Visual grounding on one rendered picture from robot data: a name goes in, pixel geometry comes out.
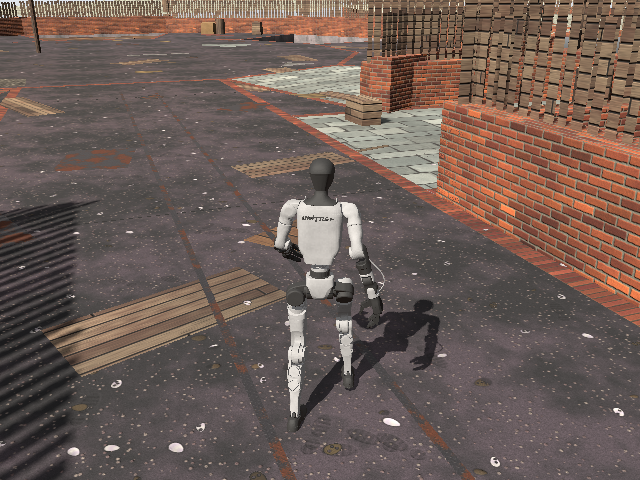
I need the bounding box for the robot head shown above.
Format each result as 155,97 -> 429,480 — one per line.
303,158 -> 338,206

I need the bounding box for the left robot forearm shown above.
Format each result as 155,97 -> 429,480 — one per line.
274,236 -> 292,255

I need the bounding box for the right robot forearm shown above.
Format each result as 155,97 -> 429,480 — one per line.
356,244 -> 380,299

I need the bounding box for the robot right upper arm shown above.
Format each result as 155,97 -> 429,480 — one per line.
341,202 -> 364,260

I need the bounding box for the robot left upper arm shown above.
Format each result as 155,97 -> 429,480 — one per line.
274,199 -> 301,250

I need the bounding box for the robot right hand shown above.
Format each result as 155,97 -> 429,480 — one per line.
359,296 -> 383,328

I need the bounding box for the robot left hand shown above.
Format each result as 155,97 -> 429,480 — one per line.
282,242 -> 303,262

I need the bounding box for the left robot foot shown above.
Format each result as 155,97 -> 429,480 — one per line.
287,404 -> 307,432

